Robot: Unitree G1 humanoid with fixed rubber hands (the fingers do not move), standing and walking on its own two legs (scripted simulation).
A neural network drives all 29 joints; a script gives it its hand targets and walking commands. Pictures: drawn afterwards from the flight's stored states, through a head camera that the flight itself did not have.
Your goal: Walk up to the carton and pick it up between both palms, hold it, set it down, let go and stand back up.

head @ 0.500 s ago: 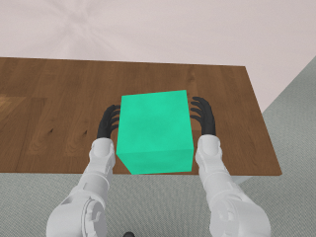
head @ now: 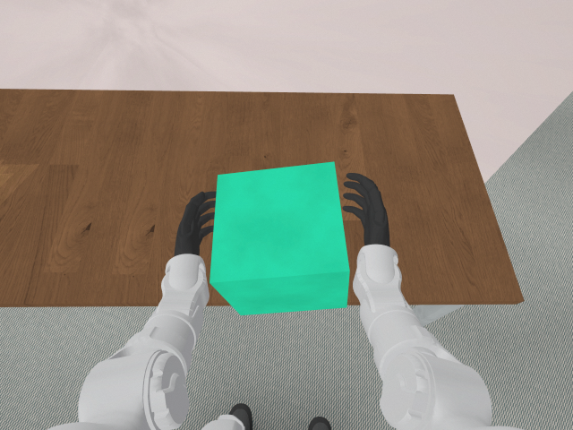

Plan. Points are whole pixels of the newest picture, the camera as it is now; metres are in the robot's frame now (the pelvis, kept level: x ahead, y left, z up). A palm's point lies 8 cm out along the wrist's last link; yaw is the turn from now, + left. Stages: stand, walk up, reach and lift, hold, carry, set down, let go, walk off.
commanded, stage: set down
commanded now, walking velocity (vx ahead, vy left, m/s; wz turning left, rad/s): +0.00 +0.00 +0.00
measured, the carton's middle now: (284, 243) +0.38 +0.02 -0.06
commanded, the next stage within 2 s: none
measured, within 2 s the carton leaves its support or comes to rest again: rests again in 0.80 s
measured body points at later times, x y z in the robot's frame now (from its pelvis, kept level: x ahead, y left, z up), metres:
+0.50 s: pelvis -0.01 +0.00 -0.02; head +0.10 +0.00 +0.42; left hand +0.37 +0.16 -0.05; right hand +0.40 -0.11 -0.02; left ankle +0.01 +0.12 -0.73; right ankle -0.01 -0.12 -0.73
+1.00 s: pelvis -0.02 +0.01 -0.03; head +0.10 +0.01 +0.41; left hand +0.38 +0.15 -0.05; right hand +0.39 -0.12 -0.04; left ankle +0.01 +0.12 -0.73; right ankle -0.01 -0.12 -0.73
